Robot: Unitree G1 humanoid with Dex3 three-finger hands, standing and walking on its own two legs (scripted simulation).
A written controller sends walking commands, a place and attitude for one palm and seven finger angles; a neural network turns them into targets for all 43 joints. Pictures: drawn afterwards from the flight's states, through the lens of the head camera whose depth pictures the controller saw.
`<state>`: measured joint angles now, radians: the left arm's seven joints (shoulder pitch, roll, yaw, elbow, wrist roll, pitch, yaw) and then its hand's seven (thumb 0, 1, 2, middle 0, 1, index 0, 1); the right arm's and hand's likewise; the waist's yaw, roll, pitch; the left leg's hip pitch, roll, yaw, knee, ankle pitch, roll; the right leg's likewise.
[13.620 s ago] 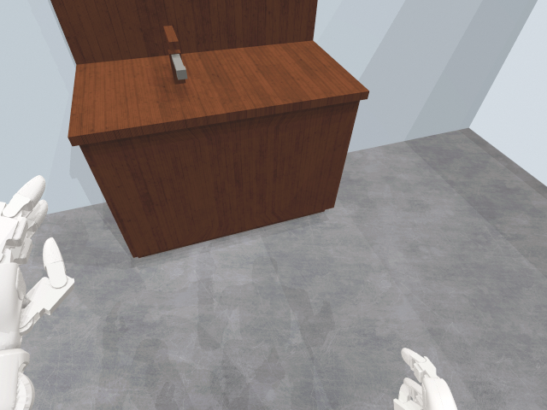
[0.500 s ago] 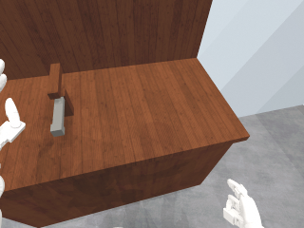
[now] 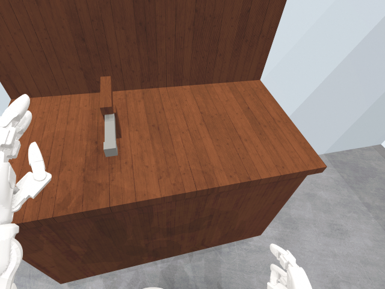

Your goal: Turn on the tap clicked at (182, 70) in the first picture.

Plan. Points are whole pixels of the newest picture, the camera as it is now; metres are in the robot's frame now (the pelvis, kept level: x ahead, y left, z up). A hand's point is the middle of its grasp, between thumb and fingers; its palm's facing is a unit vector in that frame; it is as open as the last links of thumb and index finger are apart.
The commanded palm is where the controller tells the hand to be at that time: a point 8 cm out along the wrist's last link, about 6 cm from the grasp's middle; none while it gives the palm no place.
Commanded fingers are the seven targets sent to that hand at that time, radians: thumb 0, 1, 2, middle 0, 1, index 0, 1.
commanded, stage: come to a stop and stand still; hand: left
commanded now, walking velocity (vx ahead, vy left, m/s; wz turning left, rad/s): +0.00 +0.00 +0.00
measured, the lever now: (110, 148) +0.40 +0.24 +0.03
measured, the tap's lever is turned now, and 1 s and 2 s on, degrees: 0 0 0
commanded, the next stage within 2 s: look again from close up in 1.02 s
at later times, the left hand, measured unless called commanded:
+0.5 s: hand (24, 189) +0.20 +0.26 +0.18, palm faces +0.36 -0.85 -0.40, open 7.4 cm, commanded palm +0.14 +0.30 +0.18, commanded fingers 0.00 0.90 0.90 -0.20 -0.30 -0.20 -0.30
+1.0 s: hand out of the picture +0.20 +0.31 +0.17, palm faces +0.38 -0.85 -0.37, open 7.4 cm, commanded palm +0.15 +0.34 +0.18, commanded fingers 0.00 0.90 0.90 -0.20 -0.30 -0.20 -0.30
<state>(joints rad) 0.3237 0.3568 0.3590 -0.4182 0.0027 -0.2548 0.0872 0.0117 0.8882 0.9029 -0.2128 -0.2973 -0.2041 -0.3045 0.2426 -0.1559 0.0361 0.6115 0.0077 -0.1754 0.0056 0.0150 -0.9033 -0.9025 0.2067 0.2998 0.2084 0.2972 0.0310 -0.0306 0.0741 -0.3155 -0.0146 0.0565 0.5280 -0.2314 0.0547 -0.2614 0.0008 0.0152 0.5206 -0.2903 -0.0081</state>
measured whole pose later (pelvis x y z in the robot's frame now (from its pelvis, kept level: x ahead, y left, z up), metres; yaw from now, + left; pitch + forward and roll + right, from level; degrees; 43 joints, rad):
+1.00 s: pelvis -0.03 +0.07 +0.00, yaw -3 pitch -1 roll -1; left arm 0.42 0.34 0.37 -0.46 -0.02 -0.20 0.12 0.01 0.89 0.90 -0.21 -0.30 -0.21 -0.30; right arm 0.23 -0.17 0.02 0.63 0.01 -0.15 -0.03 0.01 -0.90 -0.90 0.21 0.30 0.21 0.30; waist 0.03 0.00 0.05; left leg -0.25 0.00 -0.02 0.52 -0.25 0.02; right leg -0.20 0.00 -0.02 0.45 -0.23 0.02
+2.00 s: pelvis +0.01 +0.02 -0.01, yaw -3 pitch +0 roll -2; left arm 0.46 0.38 0.37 -0.52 -0.08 -0.14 0.11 0.01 0.89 0.90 -0.21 -0.30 -0.21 -0.30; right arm 0.21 -0.18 0.00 0.59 0.02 -0.06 -0.03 0.01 -0.90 -0.90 0.21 0.30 0.21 0.30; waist 0.00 0.00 0.04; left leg -0.27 0.07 -0.06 0.63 -0.35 -0.03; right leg -0.21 0.07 -0.06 0.54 -0.33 -0.06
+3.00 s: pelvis +0.02 -0.10 -0.01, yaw -2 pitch -3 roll -2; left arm 0.40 0.39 0.40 -0.52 -0.05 -0.15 0.11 0.01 0.88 0.90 -0.22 -0.30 -0.21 -0.31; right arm 0.21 -0.19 0.02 0.60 0.04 -0.05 0.00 0.01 -0.91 -0.90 0.21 0.30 0.21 0.30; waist 0.04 0.02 0.08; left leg -0.43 0.08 -0.03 0.97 -0.45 -0.01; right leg -0.32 0.02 -0.09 0.64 -0.27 -0.04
